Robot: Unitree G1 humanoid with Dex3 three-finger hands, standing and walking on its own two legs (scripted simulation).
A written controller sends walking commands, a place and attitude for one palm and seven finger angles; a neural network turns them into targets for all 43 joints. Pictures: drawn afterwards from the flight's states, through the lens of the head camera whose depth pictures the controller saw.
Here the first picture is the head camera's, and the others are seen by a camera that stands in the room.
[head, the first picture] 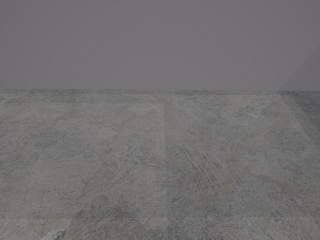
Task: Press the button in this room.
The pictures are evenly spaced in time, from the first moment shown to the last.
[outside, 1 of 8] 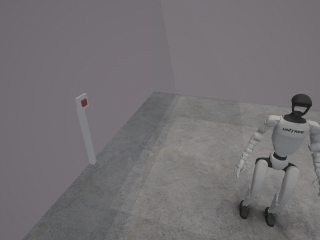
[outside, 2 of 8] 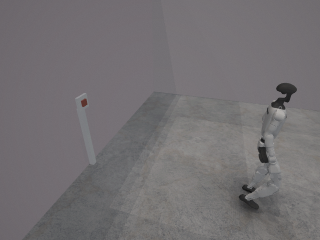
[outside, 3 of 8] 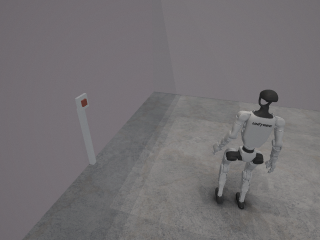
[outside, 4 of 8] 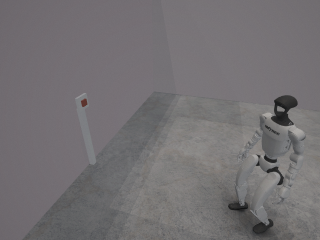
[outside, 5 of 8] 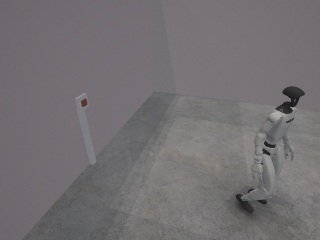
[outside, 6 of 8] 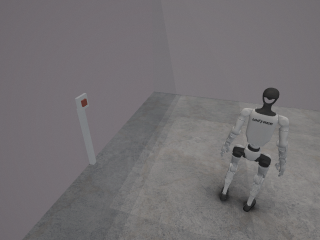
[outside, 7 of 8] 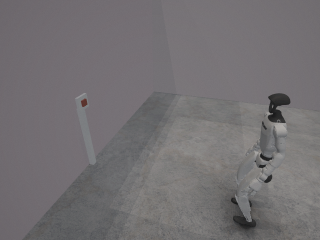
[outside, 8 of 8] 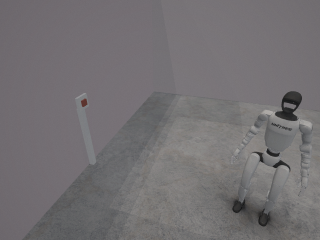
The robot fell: no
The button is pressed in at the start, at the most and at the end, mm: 0 0 0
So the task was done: no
